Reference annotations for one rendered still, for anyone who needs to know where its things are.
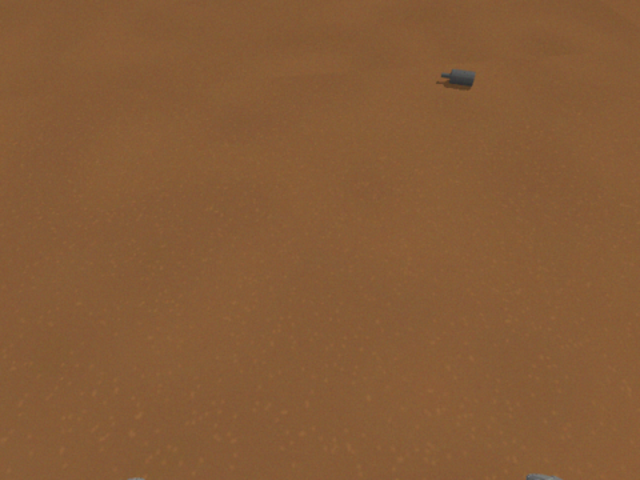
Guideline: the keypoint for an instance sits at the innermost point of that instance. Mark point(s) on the bottle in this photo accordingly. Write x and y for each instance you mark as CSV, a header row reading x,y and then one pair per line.
x,y
460,77

